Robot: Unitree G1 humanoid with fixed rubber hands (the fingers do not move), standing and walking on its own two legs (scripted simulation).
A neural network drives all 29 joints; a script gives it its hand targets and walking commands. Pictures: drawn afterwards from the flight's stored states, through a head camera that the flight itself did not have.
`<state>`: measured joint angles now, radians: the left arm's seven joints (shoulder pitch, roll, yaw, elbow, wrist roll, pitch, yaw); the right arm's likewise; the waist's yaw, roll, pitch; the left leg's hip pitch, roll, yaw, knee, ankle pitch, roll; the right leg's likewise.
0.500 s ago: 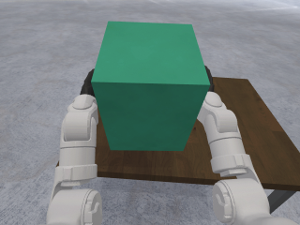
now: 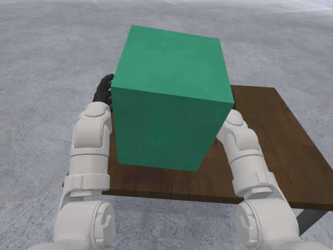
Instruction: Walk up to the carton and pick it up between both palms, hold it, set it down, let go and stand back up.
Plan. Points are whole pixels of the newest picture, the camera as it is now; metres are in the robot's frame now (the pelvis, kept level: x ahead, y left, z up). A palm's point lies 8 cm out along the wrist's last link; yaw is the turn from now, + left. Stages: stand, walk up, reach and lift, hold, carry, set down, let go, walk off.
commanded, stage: hold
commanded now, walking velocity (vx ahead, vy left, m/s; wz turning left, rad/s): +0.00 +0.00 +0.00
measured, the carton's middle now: (166, 103) +0.38 +0.01 +0.20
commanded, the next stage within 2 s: none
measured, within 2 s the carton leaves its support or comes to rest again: neither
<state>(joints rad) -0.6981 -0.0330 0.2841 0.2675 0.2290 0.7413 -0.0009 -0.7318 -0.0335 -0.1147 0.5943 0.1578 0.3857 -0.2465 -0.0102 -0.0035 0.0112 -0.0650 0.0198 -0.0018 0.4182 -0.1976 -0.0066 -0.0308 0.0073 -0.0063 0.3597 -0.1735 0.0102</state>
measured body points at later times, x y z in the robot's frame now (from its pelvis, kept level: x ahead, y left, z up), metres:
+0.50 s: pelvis +0.01 +0.00 +0.00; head -0.05 +0.01 +0.45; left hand +0.37 +0.16 +0.21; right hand +0.39 -0.13 +0.22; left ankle +0.03 +0.12 -0.74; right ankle +0.03 -0.12 -0.74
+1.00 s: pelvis +0.00 +0.00 +0.00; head -0.06 +0.01 +0.45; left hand +0.37 +0.16 +0.21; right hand +0.39 -0.14 +0.20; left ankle +0.03 +0.12 -0.74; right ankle +0.03 -0.12 -0.74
